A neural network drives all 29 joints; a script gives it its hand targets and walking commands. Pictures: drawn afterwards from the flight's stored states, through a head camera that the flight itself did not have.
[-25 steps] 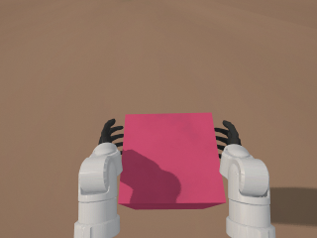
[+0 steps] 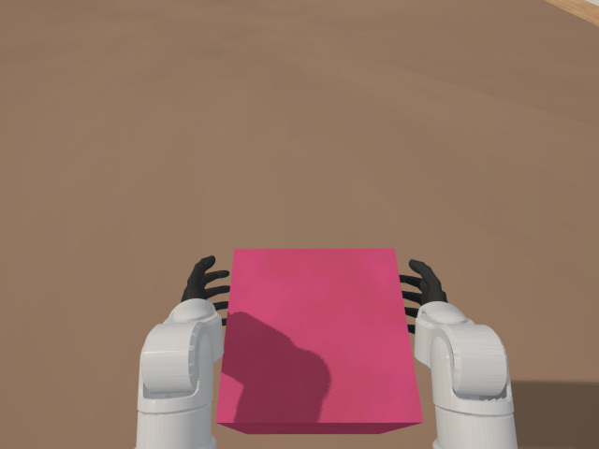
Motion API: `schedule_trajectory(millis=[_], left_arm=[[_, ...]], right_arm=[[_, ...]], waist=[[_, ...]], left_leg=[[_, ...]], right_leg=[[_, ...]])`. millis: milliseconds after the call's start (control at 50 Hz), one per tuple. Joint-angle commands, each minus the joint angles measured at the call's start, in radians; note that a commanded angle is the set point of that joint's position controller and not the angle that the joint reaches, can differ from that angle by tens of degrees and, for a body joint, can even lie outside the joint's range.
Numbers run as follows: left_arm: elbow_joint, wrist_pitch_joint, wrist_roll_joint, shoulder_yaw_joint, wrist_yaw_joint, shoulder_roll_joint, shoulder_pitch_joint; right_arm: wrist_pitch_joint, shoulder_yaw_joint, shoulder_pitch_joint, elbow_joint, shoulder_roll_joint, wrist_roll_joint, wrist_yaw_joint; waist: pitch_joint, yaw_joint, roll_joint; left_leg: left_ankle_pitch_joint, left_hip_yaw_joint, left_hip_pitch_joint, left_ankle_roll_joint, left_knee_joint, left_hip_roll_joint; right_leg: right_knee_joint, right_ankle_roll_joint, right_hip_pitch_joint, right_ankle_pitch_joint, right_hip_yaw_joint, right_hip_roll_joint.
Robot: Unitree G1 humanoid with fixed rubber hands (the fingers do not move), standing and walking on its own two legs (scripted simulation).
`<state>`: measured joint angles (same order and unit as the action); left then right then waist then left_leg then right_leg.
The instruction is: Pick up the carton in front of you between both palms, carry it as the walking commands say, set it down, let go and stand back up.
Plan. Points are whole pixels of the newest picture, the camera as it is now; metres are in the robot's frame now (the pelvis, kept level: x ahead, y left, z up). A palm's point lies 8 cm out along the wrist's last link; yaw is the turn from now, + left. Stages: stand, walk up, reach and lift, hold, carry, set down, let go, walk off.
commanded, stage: carry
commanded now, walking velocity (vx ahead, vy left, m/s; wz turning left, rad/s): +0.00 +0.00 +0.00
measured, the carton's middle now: (313, 350) +0.28 +0.00 -0.03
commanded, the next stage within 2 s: hold in 1.86 s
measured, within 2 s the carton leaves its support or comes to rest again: neither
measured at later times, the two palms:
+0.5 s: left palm (217, 247) +0.39 +0.14 +0.08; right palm (409, 240) +0.40 -0.15 +0.08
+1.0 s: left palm (210, 287) +0.35 +0.15 +0.03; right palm (403, 282) +0.36 -0.14 +0.02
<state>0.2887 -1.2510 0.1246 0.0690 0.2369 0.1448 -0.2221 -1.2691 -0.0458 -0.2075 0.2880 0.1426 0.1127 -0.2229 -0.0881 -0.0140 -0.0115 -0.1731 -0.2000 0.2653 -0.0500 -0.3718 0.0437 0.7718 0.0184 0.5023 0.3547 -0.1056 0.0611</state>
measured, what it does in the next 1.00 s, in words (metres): steps on the spot: right foot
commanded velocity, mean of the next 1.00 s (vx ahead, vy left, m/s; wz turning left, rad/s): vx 0.00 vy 0.00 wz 0.00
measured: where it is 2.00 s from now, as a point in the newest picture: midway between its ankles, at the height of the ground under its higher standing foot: outside the picture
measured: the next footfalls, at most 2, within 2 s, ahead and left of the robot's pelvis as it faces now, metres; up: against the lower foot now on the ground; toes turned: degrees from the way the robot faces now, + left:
right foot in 0.12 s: +0.19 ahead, -0.13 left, +0.00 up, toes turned +20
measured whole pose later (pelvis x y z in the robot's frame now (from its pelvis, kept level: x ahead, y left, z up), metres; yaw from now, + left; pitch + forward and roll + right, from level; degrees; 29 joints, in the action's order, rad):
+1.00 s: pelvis +0.08 -0.01 -0.02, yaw +3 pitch +1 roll +0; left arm -0.16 -0.85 0.25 0.14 0.04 0.14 -0.20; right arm -0.87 -0.12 -0.19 -0.14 0.14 0.25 -0.05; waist -0.13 0.00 0.01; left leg -0.40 -0.15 0.18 0.00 -0.56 0.05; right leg 0.55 -0.02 0.39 0.18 -0.18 0.08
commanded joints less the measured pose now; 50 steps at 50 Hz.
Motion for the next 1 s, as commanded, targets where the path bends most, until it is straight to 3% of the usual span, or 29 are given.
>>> schedule_trajectory(millis=[0,40,80,100,120,140,160,200,240,300,400,540,740,980], left_arm=[[0.168,0.055,-0.396,-0.594,-0.263,1.104,-0.400],[0.194,0.047,-0.397,-0.596,-0.258,1.077,-0.377],[0.194,0.029,-0.394,-0.589,-0.259,1.034,-0.332],[0.191,0.015,-0.392,-0.581,-0.262,1.004,-0.321],[0.179,0.001,-0.386,-0.573,-0.264,0.967,-0.325],[0.134,-0.004,-0.374,-0.564,-0.264,0.953,-0.310],[0.116,-0.005,-0.357,-0.546,-0.260,0.939,-0.271],[0.083,-0.006,-0.347,-0.529,-0.261,0.956,-0.273],[0.095,-0.002,-0.357,-0.535,-0.264,0.976,-0.298],[0.125,0.004,-0.369,-0.545,-0.263,1.001,-0.333],[0.115,0.018,-0.371,-0.576,-0.272,1.017,-0.322],[0.017,0.089,-0.358,-0.611,-0.337,1.024,-0.356],[-0.151,0.262,-0.278,-0.557,-0.407,1.022,-0.392],[-0.409,0.505,-0.137,-0.399,-0.442,0.905,-0.440]], right_arm=[[0.082,0.549,-0.440,0.196,1.102,-0.391,0.256],[0.077,0.559,-0.417,0.219,1.076,-0.391,0.248],[0.062,0.566,-0.383,0.217,1.038,-0.377,0.239],[0.053,0.565,-0.361,0.200,1.008,-0.365,0.234],[0.041,0.562,-0.351,0.188,0.977,-0.357,0.229],[0.023,0.566,-0.359,0.192,0.964,-0.359,0.224],[0.008,0.566,-0.344,0.187,0.945,-0.353,0.225],[0.000,0.576,-0.374,0.174,0.953,-0.363,0.233],[0.004,0.582,-0.408,0.176,0.975,-0.377,0.239],[0.013,0.578,-0.419,0.180,1.002,-0.388,0.240],[0.032,0.573,-0.368,0.137,1.017,-0.366,0.251],[0.106,0.586,-0.383,0.040,1.016,-0.335,0.313],[0.280,0.553,-0.447,-0.091,1.016,-0.278,0.382],[0.524,0.400,-0.484,-0.364,0.903,-0.137,0.420]], waist=[[-0.344,0.001,0.178],[-0.347,0.002,0.160],[-0.331,0.010,0.110],[-0.345,0.011,0.078],[-0.376,0.004,-0.045],[-0.413,0.015,-0.122],[-0.395,0.016,-0.155],[-0.349,0.011,-0.119],[-0.347,0.013,-0.064],[-0.382,0.014,-0.016],[-0.388,0.013,0.006],[-0.345,0.012,0.041],[-0.295,0.013,0.012],[-0.228,0.016,0.017]], left_leg=[[0.471,0.095,-0.203,-0.067,0.056,0.229],[0.420,0.060,-0.173,-0.043,-0.001,0.200],[0.318,0.038,-0.117,0.011,-0.089,0.150],[0.212,0.044,-0.050,0.043,-0.133,0.142],[-0.045,0.052,0.030,0.081,-0.202,0.101],[-0.161,0.093,0.067,0.096,-0.163,0.070],[-0.188,0.093,0.027,0.100,-0.148,0.065],[-0.101,0.100,-0.053,0.095,-0.058,0.077],[0.107,0.100,-0.090,0.089,-0.094,0.096],[0.298,0.103,-0.111,0.090,-0.135,0.102],[0.342,0.100,-0.121,0.093,-0.152,0.098],[0.439,0.110,-0.147,0.070,-0.166,0.121],[0.165,0.122,-0.074,0.052,-0.132,0.114],[-0.067,0.143,-0.008,0.035,-0.059,0.110]], right_leg=[[-0.168,0.001,-0.123,-0.147,-0.033,-0.012],[-0.276,0.003,-0.213,-0.309,-0.061,-0.019],[-0.433,0.003,-0.349,-0.490,-0.069,0.002],[-0.429,-0.004,-0.460,-0.605,-0.006,0.083],[-0.349,-0.048,-0.572,-0.971,0.133,0.226],[-0.309,-0.131,-0.639,-0.966,0.169,0.264],[-0.347,-0.139,-0.570,-0.858,0.184,0.255],[-0.334,-0.108,-0.492,-0.829,0.117,0.195],[-0.269,-0.076,-0.453,-0.881,0.062,0.157],[-0.209,-0.076,-0.441,-0.911,0.037,0.132],[-0.180,-0.081,-0.421,-0.926,0.033,0.127],[-0.162,-0.064,-0.332,-0.708,0.015,0.097],[-0.209,-0.058,-0.329,-0.551,0.030,0.111],[-0.286,-0.046,-0.294,-0.330,0.046,0.112]])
